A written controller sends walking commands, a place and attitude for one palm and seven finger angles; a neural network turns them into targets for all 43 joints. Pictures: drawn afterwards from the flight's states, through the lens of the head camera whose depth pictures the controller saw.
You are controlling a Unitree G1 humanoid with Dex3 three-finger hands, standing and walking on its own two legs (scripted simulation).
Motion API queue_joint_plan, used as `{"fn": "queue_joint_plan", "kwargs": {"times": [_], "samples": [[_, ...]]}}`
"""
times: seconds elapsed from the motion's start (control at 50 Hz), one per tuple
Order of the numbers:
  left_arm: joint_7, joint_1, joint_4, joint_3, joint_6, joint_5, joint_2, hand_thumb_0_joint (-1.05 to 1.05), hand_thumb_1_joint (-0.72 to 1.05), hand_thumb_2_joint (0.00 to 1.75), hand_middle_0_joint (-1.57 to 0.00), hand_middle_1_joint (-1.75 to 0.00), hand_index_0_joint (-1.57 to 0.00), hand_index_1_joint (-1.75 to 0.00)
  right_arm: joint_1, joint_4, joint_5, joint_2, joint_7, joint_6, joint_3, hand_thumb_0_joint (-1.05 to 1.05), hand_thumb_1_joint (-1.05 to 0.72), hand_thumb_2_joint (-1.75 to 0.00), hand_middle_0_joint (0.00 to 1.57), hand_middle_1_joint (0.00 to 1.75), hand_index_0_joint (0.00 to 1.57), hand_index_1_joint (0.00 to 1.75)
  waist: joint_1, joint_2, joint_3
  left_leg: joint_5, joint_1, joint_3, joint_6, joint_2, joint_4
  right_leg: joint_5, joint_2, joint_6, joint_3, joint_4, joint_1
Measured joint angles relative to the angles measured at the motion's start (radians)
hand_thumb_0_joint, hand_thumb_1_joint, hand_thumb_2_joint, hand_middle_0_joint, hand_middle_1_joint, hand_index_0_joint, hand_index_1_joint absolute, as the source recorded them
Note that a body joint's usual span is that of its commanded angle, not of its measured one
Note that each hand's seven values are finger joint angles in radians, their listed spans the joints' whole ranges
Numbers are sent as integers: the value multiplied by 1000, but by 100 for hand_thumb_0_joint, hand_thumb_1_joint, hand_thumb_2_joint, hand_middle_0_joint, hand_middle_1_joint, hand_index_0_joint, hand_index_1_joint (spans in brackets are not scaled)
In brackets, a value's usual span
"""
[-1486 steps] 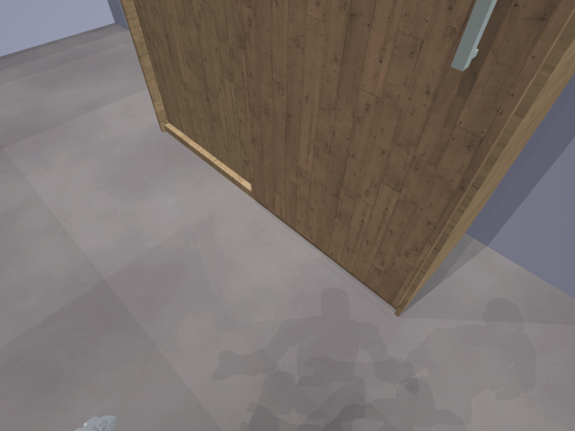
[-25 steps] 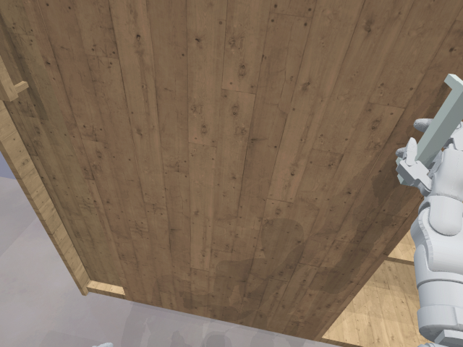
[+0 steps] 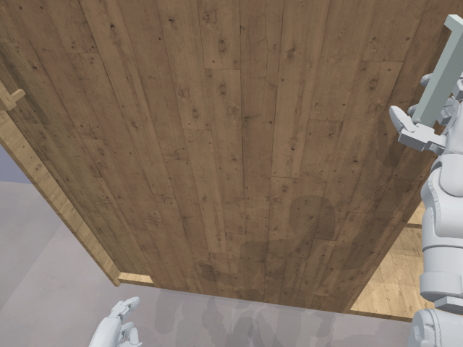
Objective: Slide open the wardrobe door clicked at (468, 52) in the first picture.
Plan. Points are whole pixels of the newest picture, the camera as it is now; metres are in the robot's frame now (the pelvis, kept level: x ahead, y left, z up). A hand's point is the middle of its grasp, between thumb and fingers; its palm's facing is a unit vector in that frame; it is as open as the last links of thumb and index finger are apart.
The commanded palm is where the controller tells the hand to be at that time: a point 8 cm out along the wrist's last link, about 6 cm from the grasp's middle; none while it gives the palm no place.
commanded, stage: loosen the grip on the handle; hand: right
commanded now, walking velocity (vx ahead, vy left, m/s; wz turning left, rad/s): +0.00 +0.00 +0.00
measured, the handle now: (431, 84) +0.43 -0.27 +0.27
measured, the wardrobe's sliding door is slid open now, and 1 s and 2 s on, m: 0.58 0.58 0.58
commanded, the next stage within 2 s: slip the hand off the handle in 0.36 s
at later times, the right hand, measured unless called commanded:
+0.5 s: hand (432, 128) +0.38 -0.28 +0.22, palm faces +0.45 +0.89 -0.12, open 14.5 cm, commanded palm +0.35 -0.32 +0.21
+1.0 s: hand out of the picture +0.38 -0.34 +0.22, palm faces +0.49 +0.86 -0.14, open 14.4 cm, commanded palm +0.33 -0.38 +0.21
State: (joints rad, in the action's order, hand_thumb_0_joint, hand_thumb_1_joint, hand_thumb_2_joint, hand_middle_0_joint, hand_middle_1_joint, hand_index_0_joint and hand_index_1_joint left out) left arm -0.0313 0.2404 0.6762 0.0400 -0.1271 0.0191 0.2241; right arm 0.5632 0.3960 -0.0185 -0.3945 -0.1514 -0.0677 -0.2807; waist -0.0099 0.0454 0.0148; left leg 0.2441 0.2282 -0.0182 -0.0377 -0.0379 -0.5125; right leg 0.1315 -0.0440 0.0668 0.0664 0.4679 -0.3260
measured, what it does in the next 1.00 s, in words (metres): shifts its weight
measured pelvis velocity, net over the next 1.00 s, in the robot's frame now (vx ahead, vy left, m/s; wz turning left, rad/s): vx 0.07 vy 0.02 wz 0.00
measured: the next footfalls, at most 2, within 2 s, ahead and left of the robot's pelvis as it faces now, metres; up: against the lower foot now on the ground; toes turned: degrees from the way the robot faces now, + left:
none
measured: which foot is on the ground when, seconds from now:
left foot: down 0.00-1.00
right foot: down 0.00-1.00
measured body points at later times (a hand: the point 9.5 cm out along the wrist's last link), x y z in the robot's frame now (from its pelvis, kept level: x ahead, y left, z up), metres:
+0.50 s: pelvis +0.01 +0.02 -0.01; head +0.00 +0.01 +0.44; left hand +0.16 +0.26 -0.11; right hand +0.35 -0.32 +0.23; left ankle +0.04 +0.11 -0.73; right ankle +0.12 -0.05 -0.73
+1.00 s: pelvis +0.07 +0.02 +0.00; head +0.07 +0.02 +0.45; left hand +0.24 +0.27 -0.09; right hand +0.35 -0.38 +0.23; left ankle +0.04 +0.11 -0.73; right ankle +0.12 -0.05 -0.73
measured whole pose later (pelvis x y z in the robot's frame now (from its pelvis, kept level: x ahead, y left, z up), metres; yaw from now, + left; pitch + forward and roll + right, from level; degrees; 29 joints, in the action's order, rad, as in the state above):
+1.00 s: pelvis +0.07 +0.02 +0.00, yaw +0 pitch +1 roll +1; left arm -0.13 0.19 0.67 0.04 -0.03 -0.04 0.25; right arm 0.27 0.24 0.21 -0.60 0.14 0.07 -0.59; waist 0.03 -0.01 -0.04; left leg 0.32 0.22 -0.03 -0.05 -0.06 -0.52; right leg 0.22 -0.03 0.06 0.03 0.55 -0.36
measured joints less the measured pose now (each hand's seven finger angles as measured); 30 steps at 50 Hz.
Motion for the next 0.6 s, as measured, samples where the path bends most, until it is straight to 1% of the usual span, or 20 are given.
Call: {"fn": "queue_joint_plan", "kwargs": {"times": [0.04, 0.08, 0.14, 0.18, 0.24, 0.38, 0.46, 0.52, 0.6], "samples": [[-8, -15, 1, 2, 9, -1, 14, 1, 90, 90, -20, -30, -21, -30, -5, -18, 3, -16, -2, 31, 1, -4, -14, -56, 50, 142, 38, 138, -4, -6, 3, -5, 6, -2, 1, -3, 2, 14, 1, -1, -6, 10, -10], [-20, -29, 10, 0, 23, -4, 24, 1, 90, 90, -20, -30, -21, -30, -3, -22, 19, -27, 11, 54, 1, -3, 2, -48, 48, 141, 38, 136, -5, -13, 3, -4, 11, -6, 4, -4, 1, 30, 2, -2, -12, 23, -21], [-37, -40, 29, -3, 42, -7, 33, 1, 90, 90, -20, -30, -21, -30, 5, -7, 39, -40, 28, 72, -3, -2, 22, -37, 45, 138, 38, 134, -4, -22, -1, -3, 19, -16, 7, -7, -5, 47, 2, -5, -24, 44, -38], [-44, -43, 42, -6, 52, -9, 35, 1, 90, 90, -20, -30, -21, -30, 15, 14, 48, -47, 32, 76, -5, -1, 32, -32, 43, 135, 38, 133, -3, -28, -3, 5, 28, -26, 7, -8, -14, 63, 2, -8, -35, 63, -54], [-49, -41, 54, -11, 62, -10, 34, 1, 90, 90, -20, -30, -21, -30, 11, 7, 53, -58, 35, 84, -12, -1, 42, -27, 39, 131, 36, 130, 2, -37, -4, -3, 35, -37, 5, -12, -22, 59, 5, -7, -46, 84, -69], [-60, -32, 88, -5, 69, -25, 19, 1, 90, 90, -20, -30, -21, -30, 12, 30, 86, -78, 62, 75, 0, -1, 53, -21, 31, 122, 30, 121, 9, -55, -10, 10, 39, -61, 0, -18, -42, 83, 4, -13, -73, 132, -93], [-59, -29, 96, -7, 70, -27, 12, 1, 90, 90, -20, -30, -21, -30, -4, 12, 101, -77, 75, 69, -10, -1, 54, -21, 33, 123, 28, 118, 18, -68, -18, 16, 48, -67, -4, -27, -52, 67, 11, -13, -80, 150, -109], [-60, -34, 96, -6, 79, -33, 10, 1, 90, 90, -20, -30, -21, -30, -43, -23, 113, -84, 91, 71, -28, -1, 55, -20, 34, 123, 27, 117, 22, -79, -26, 29, 45, -60, -4, -35, -56, 57, 20, -13, -76, 158, -106], [-68, -39, 95, -4, 89, -41, 7, 1, 90, 90, -20, -30, -21, -30, -75, -48, 134, -98, 121, 71, -51, -1, 55, -20, 41, 127, 26, 116, 26, -84, -36, 46, 34, -54, -3, -39, -58, 55, 23, -9, -72, 165, -98]]}}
